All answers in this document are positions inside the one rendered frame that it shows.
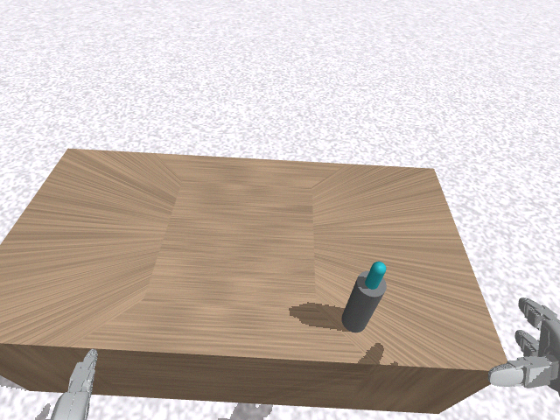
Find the right robot hand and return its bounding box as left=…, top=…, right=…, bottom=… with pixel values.
left=488, top=297, right=560, bottom=392

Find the bottle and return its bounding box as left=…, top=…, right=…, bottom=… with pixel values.
left=341, top=262, right=387, bottom=333

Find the left robot hand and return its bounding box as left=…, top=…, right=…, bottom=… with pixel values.
left=50, top=348, right=98, bottom=420

